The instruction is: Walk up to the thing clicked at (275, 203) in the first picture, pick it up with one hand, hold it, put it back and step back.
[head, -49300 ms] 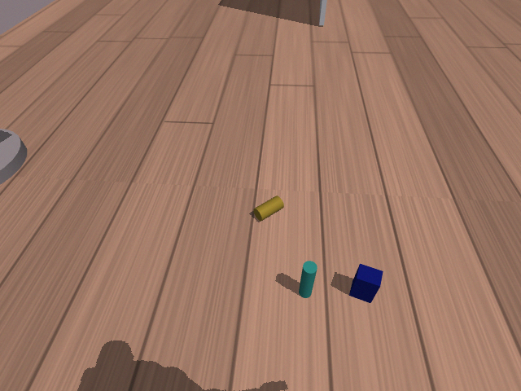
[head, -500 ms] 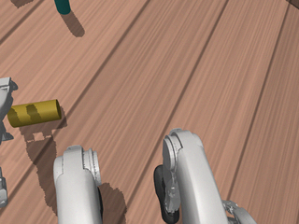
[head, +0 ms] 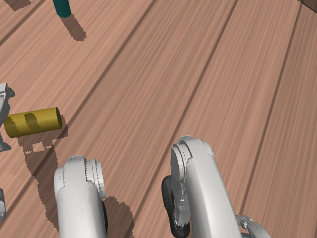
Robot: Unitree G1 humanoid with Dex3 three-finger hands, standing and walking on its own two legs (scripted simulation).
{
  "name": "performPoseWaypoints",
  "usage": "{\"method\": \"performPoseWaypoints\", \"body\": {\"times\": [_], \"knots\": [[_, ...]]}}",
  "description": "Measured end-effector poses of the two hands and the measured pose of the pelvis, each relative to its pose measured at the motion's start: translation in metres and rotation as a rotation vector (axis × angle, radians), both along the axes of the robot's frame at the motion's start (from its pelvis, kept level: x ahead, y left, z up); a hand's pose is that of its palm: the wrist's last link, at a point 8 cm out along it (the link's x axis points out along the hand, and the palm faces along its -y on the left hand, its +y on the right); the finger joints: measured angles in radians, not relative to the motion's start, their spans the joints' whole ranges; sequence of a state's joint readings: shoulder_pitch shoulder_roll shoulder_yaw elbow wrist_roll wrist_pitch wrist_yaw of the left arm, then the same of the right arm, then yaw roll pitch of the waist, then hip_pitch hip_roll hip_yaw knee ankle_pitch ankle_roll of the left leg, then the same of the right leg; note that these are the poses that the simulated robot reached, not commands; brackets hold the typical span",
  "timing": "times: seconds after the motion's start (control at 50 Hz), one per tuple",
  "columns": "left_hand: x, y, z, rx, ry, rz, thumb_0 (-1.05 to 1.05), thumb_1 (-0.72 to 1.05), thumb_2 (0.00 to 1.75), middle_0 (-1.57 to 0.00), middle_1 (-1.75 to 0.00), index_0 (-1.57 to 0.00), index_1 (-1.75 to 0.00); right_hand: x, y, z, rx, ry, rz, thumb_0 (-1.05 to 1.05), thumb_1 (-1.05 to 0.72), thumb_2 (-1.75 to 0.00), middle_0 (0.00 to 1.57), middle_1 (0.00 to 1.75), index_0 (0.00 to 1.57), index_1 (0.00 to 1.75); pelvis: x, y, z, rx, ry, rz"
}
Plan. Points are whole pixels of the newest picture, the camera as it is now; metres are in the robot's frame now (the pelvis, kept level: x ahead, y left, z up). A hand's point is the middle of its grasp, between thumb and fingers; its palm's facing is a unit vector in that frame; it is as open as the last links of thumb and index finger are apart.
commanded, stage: rise first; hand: left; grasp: from above
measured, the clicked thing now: (35, 122) +0.46 +0.30 -0.29
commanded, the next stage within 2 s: approach in 0.74 s
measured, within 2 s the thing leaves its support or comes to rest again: neither
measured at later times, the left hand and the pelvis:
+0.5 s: hand out of the picture +0.42 +0.34 -0.16, palm faces -0.44 -0.09 -0.90, open 14.2 cm; pelvis +0.00 +0.00 +0.01, yaw +0 degrees
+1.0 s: hand (2, 125) +0.42 +0.33 -0.16, palm faces -0.46 -0.08 -0.89, open 14.1 cm; pelvis -0.01 +0.00 +0.00, yaw +1 degrees
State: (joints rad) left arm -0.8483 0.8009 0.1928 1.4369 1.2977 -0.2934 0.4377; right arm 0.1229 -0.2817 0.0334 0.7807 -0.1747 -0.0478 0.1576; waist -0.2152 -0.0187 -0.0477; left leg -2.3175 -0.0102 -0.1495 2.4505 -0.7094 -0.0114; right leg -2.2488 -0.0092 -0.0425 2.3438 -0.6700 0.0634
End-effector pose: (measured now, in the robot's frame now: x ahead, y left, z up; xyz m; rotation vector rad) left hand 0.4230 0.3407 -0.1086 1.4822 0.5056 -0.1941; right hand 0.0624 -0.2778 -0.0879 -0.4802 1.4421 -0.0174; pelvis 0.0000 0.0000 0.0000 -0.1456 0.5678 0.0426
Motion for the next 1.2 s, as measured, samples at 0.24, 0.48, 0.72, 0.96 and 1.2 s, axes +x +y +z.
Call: {"method": "performPoseWaypoints", "body": {"times": [0.24, 0.48, 0.72, 0.96, 1.2], "knots": [[0.000, 0.001, 0.005, -0.004, 0.003, -0.008, 0.00, -0.57, 1.06, -0.10, -1.00, -0.07, -1.02, 0.003, 0.003, 0.003, 0.001, -0.016, -0.002, 0.00, -0.90, -0.90, 0.20, 0.30, 0.20, 0.30, -0.001, 0.001, 0.002, -0.003, 0.002, 0.004], [0.001, -0.001, 0.009, 0.003, 0.006, -0.017, 0.00, -0.56, 1.05, -0.10, -1.00, -0.08, -1.03, 0.005, 0.004, 0.005, 0.007, -0.028, -0.009, 0.00, -0.91, -0.90, 0.20, 0.30, 0.20, 0.30, -0.001, 0.002, 0.006, -0.003, 0.008, 0.009], [-0.001, -0.005, 0.016, 0.001, 0.004, -0.018, 0.00, -0.55, 1.05, -0.10, -1.01, -0.08, -1.03, 0.000, 0.002, 0.006, 0.014, -0.035, -0.011, 0.00, -0.91, -0.90, 0.20, 0.30, 0.20, 0.30, -0.004, 0.000, 0.007, 0.004, 0.000, 0.008], [-0.001, -0.007, 0.010, 0.005, 0.031, -0.034, 0.00, -0.55, 1.04, -0.10, -1.02, -0.08, -1.04, -0.008, 0.003, 0.005, 0.014, -0.023, -0.008, 0.00, -0.90, -0.90, 0.20, 0.30, 0.20, 0.30, -0.005, 0.000, 0.005, 0.004, -0.007, 0.008], [0.034, -0.054, -0.005, -0.021, -0.027, -0.104, 0.00, -0.56, 1.06, -0.09, -1.05, -0.07, -1.06, -0.020, 0.002, 0.010, -0.006, -0.024, -0.005, 0.00, -0.90, -0.90, 0.20, 0.30, 0.20, 0.30, -0.004, 0.000, -0.001, -0.002, -0.002, -0.002]]}}
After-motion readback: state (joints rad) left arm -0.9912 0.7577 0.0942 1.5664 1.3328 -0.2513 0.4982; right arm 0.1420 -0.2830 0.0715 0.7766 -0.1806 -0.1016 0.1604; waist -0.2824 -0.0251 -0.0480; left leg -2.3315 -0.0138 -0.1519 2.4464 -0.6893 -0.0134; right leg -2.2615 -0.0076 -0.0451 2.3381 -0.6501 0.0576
